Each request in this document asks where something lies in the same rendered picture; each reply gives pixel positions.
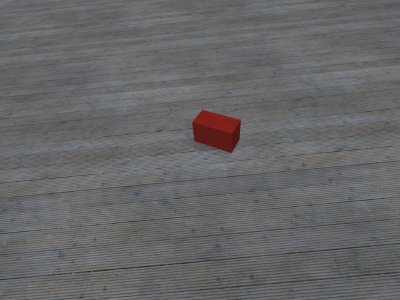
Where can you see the carton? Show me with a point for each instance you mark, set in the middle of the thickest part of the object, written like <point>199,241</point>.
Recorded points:
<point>216,130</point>

